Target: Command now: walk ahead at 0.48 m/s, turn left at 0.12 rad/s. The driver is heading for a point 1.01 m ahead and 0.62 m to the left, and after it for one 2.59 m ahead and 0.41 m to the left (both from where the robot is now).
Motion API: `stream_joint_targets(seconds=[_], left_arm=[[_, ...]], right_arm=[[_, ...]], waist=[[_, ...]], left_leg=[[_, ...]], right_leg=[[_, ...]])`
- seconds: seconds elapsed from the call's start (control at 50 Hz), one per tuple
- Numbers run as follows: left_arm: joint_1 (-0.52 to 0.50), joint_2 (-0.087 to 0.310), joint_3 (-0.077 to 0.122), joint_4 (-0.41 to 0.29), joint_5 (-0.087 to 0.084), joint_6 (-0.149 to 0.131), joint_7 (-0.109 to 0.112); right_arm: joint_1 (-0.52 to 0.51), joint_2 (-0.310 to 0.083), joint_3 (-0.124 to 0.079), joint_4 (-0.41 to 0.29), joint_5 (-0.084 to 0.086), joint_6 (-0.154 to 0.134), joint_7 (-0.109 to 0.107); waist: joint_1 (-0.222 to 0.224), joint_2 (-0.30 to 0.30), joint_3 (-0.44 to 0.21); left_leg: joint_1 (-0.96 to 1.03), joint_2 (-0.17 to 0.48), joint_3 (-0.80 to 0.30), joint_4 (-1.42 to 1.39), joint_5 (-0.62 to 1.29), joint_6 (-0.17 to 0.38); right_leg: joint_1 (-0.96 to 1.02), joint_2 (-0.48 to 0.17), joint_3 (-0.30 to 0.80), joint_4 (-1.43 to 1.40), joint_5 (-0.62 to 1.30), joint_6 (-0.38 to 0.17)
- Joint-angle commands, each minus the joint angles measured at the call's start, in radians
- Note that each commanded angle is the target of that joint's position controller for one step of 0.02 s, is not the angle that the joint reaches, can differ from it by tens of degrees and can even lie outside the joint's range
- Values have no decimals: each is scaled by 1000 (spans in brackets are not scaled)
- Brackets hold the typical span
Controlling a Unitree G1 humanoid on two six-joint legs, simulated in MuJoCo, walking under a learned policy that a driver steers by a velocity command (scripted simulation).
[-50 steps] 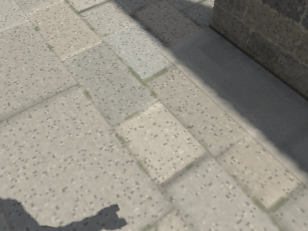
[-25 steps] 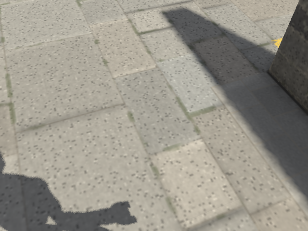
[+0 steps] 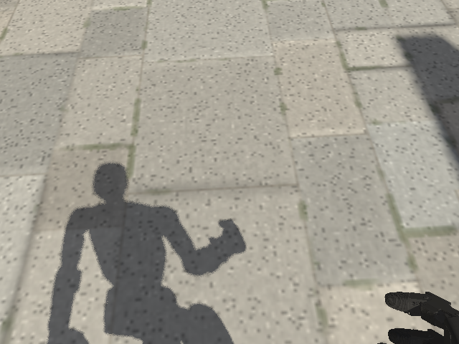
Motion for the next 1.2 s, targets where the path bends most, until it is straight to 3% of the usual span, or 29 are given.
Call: stream_joint_targets(seconds=[0.02,0.04,0.06,0.08,0.1,0.14,0.16,0.22,0.32,0.44,0.5,0.52,0.54,0.56,0.58,0.6,0.66,0.76,0.84,0.94,0.98,1.02,1.04,1.06,1.08,1.1,1.12,1.14,1.2], left_arm=[[-43,205,41,-48,-4,-2,11],[-52,160,21,-80,24,-9,13],[64,16,-24,-112,33,-31,2],[-21,137,7,-100,3,-51,-3],[-122,173,21,-142,-20,-61,-5],[-182,146,20,-151,11,-62,2],[-161,133,21,-150,18,-54,0],[-155,89,13,-154,28,-32,-3],[-378,63,-3,-222,37,-40,-12],[-489,123,13,-265,20,-57,-30],[-343,166,41,-230,23,-66,-22],[-199,212,58,-214,37,-69,-14],[-94,300,83,-192,51,-57,-9],[-82,236,67,-189,38,-51,-17],[-138,163,48,-200,31,-48,-15],[-193,133,38,-205,34,-43,-13],[-276,86,28,-190,45,-48,-8],[-252,135,52,-149,36,-64,-1],[-234,165,60,-135,31,-50,6],[-175,208,76,-104,6,-21,8],[-181,238,85,-104,-5,-8,11],[-203,248,87,-111,-16,7,16],[-189,211,72,-121,2,5,21],[-116,58,24,-179,56,-12,12],[-176,102,20,-203,26,-51,2],[-288,177,39,-233,-17,-73,-6],[-303,165,32,-239,-14,-86,-4],[-298,162,34,-223,14,-90,4],[-262,156,42,-215,39,-61,0]], right_arm=[[200,-174,-79,-10,-5,-13,-11],[387,-237,-98,28,-14,-1,-29],[403,-325,-105,41,-20,-1,-29],[412,-219,-82,44,-19,-3,-29],[343,-190,-67,52,-18,-9,-28],[234,-147,-52,54,-19,-14,-22],[207,-132,-48,53,-28,-19,-20],[190,-139,-55,72,-15,-33,-24],[241,-188,-72,114,-9,-25,-50],[325,-216,-84,160,8,-10,-64],[328,-184,-75,165,-4,8,-65],[325,-129,-53,147,-16,9,-62],[441,-44,-29,119,0,-2,-63],[450,-106,-37,122,19,-9,-64],[370,-182,-60,120,28,-4,-64],[309,-190,-62,110,19,3,-66],[278,-142,-65,102,9,25,-58],[200,-93,-53,63,-1,43,-51],[86,-75,-41,34,0,31,-24],[-33,-84,-41,-21,2,34,3],[-9,-114,-56,-29,-3,39,6],[199,-182,-97,21,-3,46,-1],[386,-253,-134,76,2,56,-18],[373,-373,-150,77,16,53,-34],[385,-329,-128,30,7,29,-24],[357,-254,-106,46,-3,10,-18],[313,-227,-97,50,-2,0,-18],[239,-197,-86,43,-4,-2,-20],[169,-172,-74,24,-18,-7,-32]], waist=[[-220,-137,-124],[-294,-37,-273],[-202,267,-431],[-254,168,-418],[-238,142,-241],[-171,50,-97],[-133,68,-81],[-91,52,-45],[-144,32,32],[-161,47,24],[-85,66,-50],[-21,9,-181],[-48,-260,-342],[-44,-319,-351],[-36,-212,-216],[-52,-142,-138],[-112,-153,-35],[-110,-92,5],[-72,-77,34],[-47,-72,76],[-84,-96,39],[-214,-93,-85],[-295,-33,-179],[-183,262,-222],[-226,189,-402],[-252,98,-266],[-216,59,-176],[-170,4,-121],[-106,25,-82]], left_leg=[[436,-66,55,-75,18,80],[770,114,-144,-20,25,136],[1039,374,-658,-138,-169,303],[985,358,-728,-229,-258,286],[853,316,-562,-244,-179,243],[593,223,-370,-291,25,214],[514,193,-329,-324,72,212],[401,174,-278,-398,110,240],[322,115,-190,-417,69,201],[407,167,-286,-308,-37,151],[410,117,-296,-119,63,105],[310,48,-248,126,-12,69],[-32,-94,-115,494,-359,-9],[-182,-64,-173,678,-504,-19],[-235,-17,-183,741,-423,-19],[-218,22,-149,734,-346,-22],[-103,91,-133,629,-227,-26],[-150,105,-122,464,-83,-44],[-108,91,-59,239,90,-35],[-93,66,6,92,35,7],[-8,15,55,70,-66,45],[289,-76,107,7,-74,102],[599,-61,19,-14,-53,146],[906,205,-500,-76,-165,299],[979,314,-875,-254,-379,400],[908,289,-744,-290,-317,337],[776,249,-616,-284,-229,302],[639,207,-517,-283,-115,270],[448,155,-407,-331,97,266]], right_leg=[[-132,-170,39,293,970,-135],[-369,-130,22,599,664,-101],[-722,58,66,948,-128,-45],[-817,26,188,1056,-162,-53],[-884,-19,157,1064,-80,-63],[-819,-79,129,957,62,-52],[-758,-97,137,926,101,-47],[-711,-94,125,823,137,-14],[-684,-43,116,442,421,19],[-572,-1,159,260,447,-8],[-345,18,114,207,326,-59],[-108,-96,209,233,311,-112],[252,-335,611,165,107,-251],[257,-379,841,57,-100,-285],[145,-349,709,33,-144,-245],[26,-313,570,26,-43,-218],[-201,-226,324,-53,186,-199],[-200,-234,142,-118,375,-230],[-172,-209,-2,-126,428,-203],[-51,-248,-76,-86,494,-174],[-9,-251,-113,24,783,-155],[-60,-213,-167,334,1016,-119],[-266,-174,-173,612,834,-75],[-726,0,-140,977,-86,-7],[-863,73,122,1139,-225,-7],[-957,19,153,1134,-120,-27],[-933,-22,149,1051,-31,-45],[-863,-57,153,963,28,-40],[-727,-74,149,834,105,-9]])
